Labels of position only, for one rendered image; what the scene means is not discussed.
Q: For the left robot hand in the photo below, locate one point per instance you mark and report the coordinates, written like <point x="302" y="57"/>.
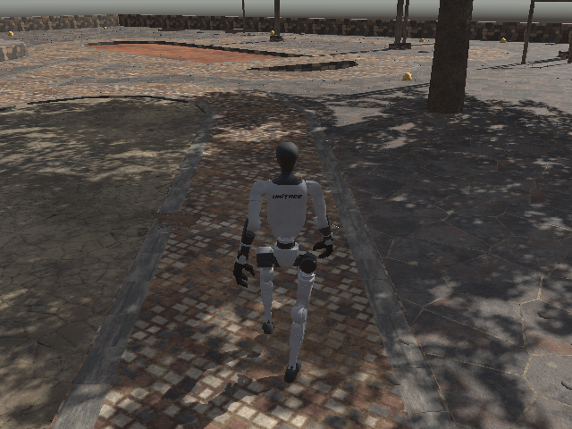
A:
<point x="237" y="272"/>

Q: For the right robot foot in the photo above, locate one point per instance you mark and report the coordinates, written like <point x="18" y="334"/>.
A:
<point x="290" y="375"/>

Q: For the left robot forearm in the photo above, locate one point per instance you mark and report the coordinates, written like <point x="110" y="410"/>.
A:
<point x="245" y="244"/>

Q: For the humanoid robot torso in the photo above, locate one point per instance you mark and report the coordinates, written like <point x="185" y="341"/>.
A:
<point x="286" y="215"/>

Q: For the robot right upper arm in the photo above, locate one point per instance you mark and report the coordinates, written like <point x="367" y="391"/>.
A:
<point x="314" y="189"/>

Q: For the robot left upper arm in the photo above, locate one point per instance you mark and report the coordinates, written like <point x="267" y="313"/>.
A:
<point x="254" y="206"/>

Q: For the right robot hand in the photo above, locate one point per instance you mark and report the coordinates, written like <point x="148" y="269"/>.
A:
<point x="320" y="245"/>

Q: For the right robot forearm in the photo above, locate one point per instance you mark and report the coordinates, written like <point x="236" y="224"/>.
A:
<point x="327" y="233"/>

